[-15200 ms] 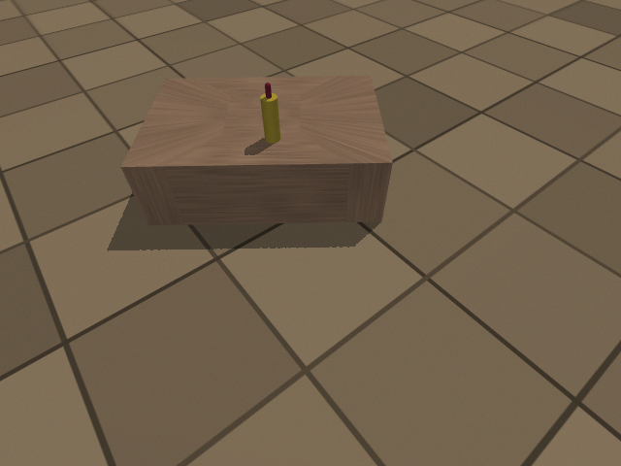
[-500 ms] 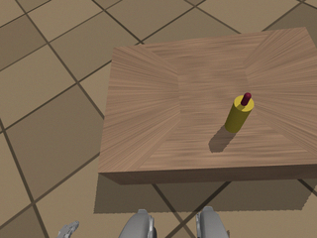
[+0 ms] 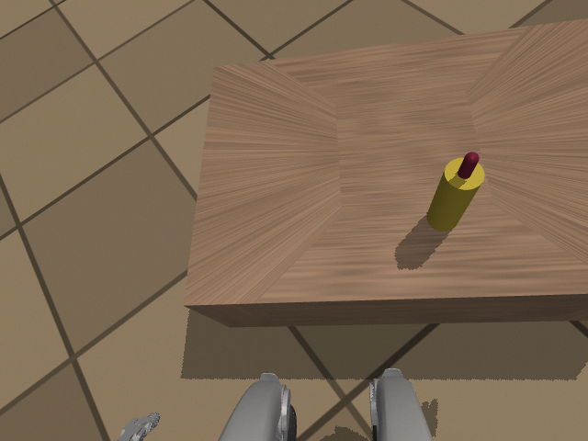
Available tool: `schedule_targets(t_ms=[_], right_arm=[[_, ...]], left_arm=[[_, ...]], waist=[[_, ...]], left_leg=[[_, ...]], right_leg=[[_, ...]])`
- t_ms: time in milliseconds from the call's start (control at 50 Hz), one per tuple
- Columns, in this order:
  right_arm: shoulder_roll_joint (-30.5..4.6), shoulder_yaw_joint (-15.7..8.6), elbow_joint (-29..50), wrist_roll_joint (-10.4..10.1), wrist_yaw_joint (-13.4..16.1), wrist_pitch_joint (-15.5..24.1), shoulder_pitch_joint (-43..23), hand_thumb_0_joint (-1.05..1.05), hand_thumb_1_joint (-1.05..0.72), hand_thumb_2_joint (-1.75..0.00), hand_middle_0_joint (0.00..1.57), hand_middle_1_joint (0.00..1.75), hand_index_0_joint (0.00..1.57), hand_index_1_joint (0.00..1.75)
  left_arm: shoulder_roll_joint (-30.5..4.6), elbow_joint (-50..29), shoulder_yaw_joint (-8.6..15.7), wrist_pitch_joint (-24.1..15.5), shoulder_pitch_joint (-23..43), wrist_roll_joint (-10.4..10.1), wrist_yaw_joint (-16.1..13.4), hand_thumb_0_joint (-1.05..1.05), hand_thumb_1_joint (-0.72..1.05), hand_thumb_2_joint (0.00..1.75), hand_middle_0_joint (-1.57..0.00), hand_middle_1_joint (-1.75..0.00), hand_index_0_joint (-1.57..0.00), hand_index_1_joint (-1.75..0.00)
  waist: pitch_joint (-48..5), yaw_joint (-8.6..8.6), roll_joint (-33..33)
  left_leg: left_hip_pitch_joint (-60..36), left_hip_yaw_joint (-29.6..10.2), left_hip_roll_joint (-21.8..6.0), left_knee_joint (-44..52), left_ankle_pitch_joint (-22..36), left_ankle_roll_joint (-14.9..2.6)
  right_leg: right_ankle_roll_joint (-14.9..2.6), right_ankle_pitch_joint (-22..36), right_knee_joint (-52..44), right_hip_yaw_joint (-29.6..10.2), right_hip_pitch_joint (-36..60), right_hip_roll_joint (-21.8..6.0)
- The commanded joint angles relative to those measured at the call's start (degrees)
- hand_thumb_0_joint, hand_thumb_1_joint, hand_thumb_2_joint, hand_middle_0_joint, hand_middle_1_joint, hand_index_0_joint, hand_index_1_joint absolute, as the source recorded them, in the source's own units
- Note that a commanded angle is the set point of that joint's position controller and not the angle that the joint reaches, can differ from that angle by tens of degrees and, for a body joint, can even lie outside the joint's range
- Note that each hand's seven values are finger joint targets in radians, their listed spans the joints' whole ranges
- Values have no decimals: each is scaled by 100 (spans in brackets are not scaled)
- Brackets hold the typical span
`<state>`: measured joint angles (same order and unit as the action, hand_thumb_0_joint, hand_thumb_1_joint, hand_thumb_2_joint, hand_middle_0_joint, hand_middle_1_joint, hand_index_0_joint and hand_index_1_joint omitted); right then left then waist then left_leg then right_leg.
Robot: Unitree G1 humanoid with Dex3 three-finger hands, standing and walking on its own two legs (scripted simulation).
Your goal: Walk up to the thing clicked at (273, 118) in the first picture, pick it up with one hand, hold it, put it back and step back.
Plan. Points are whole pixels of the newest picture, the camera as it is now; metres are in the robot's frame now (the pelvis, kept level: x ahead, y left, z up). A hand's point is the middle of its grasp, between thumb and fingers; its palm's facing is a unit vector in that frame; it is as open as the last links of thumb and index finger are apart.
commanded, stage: approach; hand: right
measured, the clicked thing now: (455, 191) +0.55 -0.25 -0.22
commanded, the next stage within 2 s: close in in 0.42 s
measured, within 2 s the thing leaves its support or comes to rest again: neither
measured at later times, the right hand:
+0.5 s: hand (528, 236) +0.44 -0.35 -0.20, palm faces +0.22 +0.98 +0.01, open 17.5 cm
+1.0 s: hand (466, 239) +0.46 -0.26 -0.25, palm faces +0.22 +0.98 -0.01, open 16.8 cm
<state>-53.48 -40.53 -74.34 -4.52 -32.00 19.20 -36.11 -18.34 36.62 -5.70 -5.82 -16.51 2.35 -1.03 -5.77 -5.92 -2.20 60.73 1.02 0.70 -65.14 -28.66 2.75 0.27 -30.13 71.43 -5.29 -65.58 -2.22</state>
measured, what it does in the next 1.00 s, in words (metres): lowers itself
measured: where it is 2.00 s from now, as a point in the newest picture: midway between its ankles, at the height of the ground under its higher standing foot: outside the picture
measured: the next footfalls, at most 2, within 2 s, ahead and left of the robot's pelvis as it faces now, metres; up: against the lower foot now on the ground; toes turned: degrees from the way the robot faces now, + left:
none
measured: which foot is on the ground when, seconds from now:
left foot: down 0.00-1.00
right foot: down 0.00-1.00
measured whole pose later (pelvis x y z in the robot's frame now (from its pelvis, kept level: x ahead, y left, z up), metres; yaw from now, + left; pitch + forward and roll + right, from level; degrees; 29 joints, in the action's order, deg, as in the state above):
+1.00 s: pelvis -0.07 +0.01 -0.28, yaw +5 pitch +35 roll +7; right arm -37.9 -36.4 -59.1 -3.4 -14.3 22.7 -49.9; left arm -17.3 35.3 -4.6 2.2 -12.1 4.3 2.5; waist -8.6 -10.1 0.6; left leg 119.3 0.5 2.5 -123.0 -39.2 3.4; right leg 2.2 -38.8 127.0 -8.4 -123.3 -0.2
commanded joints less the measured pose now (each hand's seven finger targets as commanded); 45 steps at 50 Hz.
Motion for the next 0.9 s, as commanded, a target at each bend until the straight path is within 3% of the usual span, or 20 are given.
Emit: schedule_targets(t_ms=[0, 100, 120, 160, 180, 240, 300, 320, 360, 440, 460, 500, 520, 560, 640, 700, 720, 760, 880], right_arm=[[-1556, -175, 792, -397, -126, 721, -1342, 0, 61, -4, 4, 6, 4, 5], [-1088, -294, 839, -877, -316, 1269, -1198, 0, 61, -1, 6, 4, 5, 4], [-1182, -415, 1011, -948, -329, 1379, -1317, 0, 61, -1, 6, 4, 6, 4], [-1544, -658, 1507, -964, -335, 1549, -1633, 0, 61, 0, 7, 4, 6, 4], [-1710, -781, 1662, -937, -319, 1606, -1806, 0, 60, 0, 7, 3, 6, 3], [-1656, -736, 1336, -854, -289, 1633, -2355, 0, 55, 0, 9, 3, 7, 3], [-2307, -1015, 2011, -570, -151, 1644, -2950, 0, 55, 0, 8, 3, 7, 3], [-2399, -1010, 2046, -459, -101, 1569, -3090, 0, 54, 0, 8, 3, 7, 3], [-1848, -775, 1567, -345, -1, 1325, -2915, 0, 50, 0, 9, 3, 7, 3], [-1938, -673, 2030, -92, 301, 1100, -3257, 0, 46, 0, 10, 2, 7, 2], [-1913, -637, 2126, -57, 369, 1057, -3304, 0, 45, 0, 10, 2, 7, 2], [-1495, -447, 1734, -25, 470, 1016, -3026, 0, 43, 0, 10, 2, 7, 2], [-1481, -450, 1744, -12, 527, 1045, -2970, 0, 44, 0, 10, 2, 7, 2], [-1655, -494, 2348, -41, 635, 1135, -3361, 0, 45, 0, 10, 2, 8, 1], [-1152, -244, 2483, -75, 917, 1055, -3430, 0, 39, -1, 9, 2, 7, 2], [-1114, -83, 2951, 19, 1204, 1006, -3715, 0, 37, -1, 9, 2, 7, 2], [-940, 40, 2831, 55, 1300, 934, -3620, 0, 36, -1, 9, 2, 7, 2], [-839, 112, 3130, 61, 1439, 871, -3697, 0, 36, 0, 9, 2, 7, 2], [-340, 252, 2872, 13, 1766, 707, -3300, 0, 36, 0, 10, 2, 7, 2]], left_arm=[[-1193, -331, 420, -182, -546, -1, -24, 0, 89, 91, -19, -29, -18, -30], [-1198, -512, 318, -226, -422, 8, 37, 0, 89, 90, -19, -29, -18, -30], [-1243, -506, 310, -223, -401, 14, 42, 0, 89, 90, -19, -29, -18, -30], [-1318, -526, 318, -187, -404, 35, 20, 0, 90, 90, -18, -29, -18, -29], [-1343, -518, 336, -163, -414, 70, 12, 0, 90, 90, -18, -29, -18, -29], [-1341, -420, 315, -111, -309, 142, 11, 0, 90, 90, -18, -29, -18, -29], [-1476, -342, 361, -28, -355, 269, 31, 0, 91, 90, -19, -29, -19, -29], [-1497, -356, 383, 26, -352, 285, 48, 0, 92, 89, -19, -30, -19, -29], [-1441, -343, 391, 120, -353, 298, 113, 0, 92, 89, -19, -30, -19, -29], [-1344, -302, 317, 277, -414, 324, 240, 0, 93, 89, -19, -30, -20, -29], [-1463, -372, 454, 309, -337, 320, 249, 0, 92, 89, -19, -30, -20, -29], [-1299, -284, 354, 373, -307, 315, 312, 0, 92, 89, -19, -30, -20, -29], [-1278, -291, 338, 398, -294, 322, 330, 0, 90, 89, -20, -30, -20, -30], [-1334, -331, 344, 440, -229, 299, 340, 0, 90, 89, -20, -30, -20, -30], [-1302, -396, 429, 507, -172, 272, 364, 0, 91, 88, -20, -30, -21, -29], [-1359, -411, 501, 562, -243, 235, 343, 0, 91, 89, -20, -30, -21, -29], [-1311, -432, 529, 597, -224, 226, 336, 0, 91, 89, -20, -30, -21, -29], [-1282, -402, 582, 627, -302, 205, 314, 0, 91, 89, -20, -30, -21, -29], [-1209, -344, 603, 708, -436, 172, 268, 0, 91, 89, -20, -31, -21, -30]], waist=[[-2081, 15, 1216], [-2552, -6, 1256], [-2709, 30, 1385], [-3254, 86, 1741], [-3498, 119, 1891], [-3271, -87, 1784], [-4109, 66, 2530], [-4340, 62, 2711], [-4231, -109, 2430], [-4829, -103, 2536], [-4809, -174, 2426], [-4202, -248, 2071], [-4013, -285, 1837], [-4061, -235, 1926], [-3969, -238, 1910], [-4105, -196, 2207], [-4049, -169, 2126], [-4175, -176, 2118], [-3766, -257, 1735]], left_leg=[[343, 218, 120, -162, 1004, -429], [1492, 283, 138, -1272, 716, -427], [1774, 291, 128, -1514, 605, -432], [2090, 300, 101, -1960, 732, -425], [2195, 311, 112, -2187, 789, -429], [2778, 346, 111, -2735, 689, -425], [3012, 318, 73, -3211, 798, -436], [3116, 335, 79, -3337, 755, -438], [3269, 418, 101, -3584, 779, -426], [3345, 442, 126, -3956, 737, -443], [3365, 458, 126, -4046, 664, -436], [3662, 542, 139, -4230, 410, -439], [3661, 555, 150, -4271, 326, -421], [3812, 560, 147, -4348, -49, -427], [4104, 595, 171, -4489, -479, -432], [4293, 604, 184, -4576, -786, -458], [4322, 575, 196, -4549, -908, -466], [4188, 548, 201, -4504, -807, -461], [4210, 548, 184, -4570, -398, -465]], right_leg=[[-132, 1770, -304, -29, 1531, -101], [-100, 1752, 736, -131, 626, -121], [-75, 1671, 863, -217, 531, -120], [-15, 2058, 1269, -253, 639, -126], [-8, 2214, 1500, -246, 594, -115], [-15, 1816, 2108, -218, -260, -99], [64, 1985, 2498, -182, 24, -103], [75, 1964, 2587, -181, 75, -101], [57, 1966, 2858, -206, -249, -110], [18, 1684, 3309, -84, -741, -47], [-6, 1487, 3453, -71, -1010, -45], [-43, 977, 3623, -52, -1801, -18], [-83, 739, 3762, -19, -2192, -9], [-115, 192, 3859, 16, -2516, 23], [-130, -401, 3978, 84, -2823, 53], [-107, -921, 3807, 34, -2713, 74], [-120, -1066, 3772, 74, -2823, 81], [-127, -952, 3828, 139, -2816, 87], [-143, -442, 3897, 137, -3070, 88]])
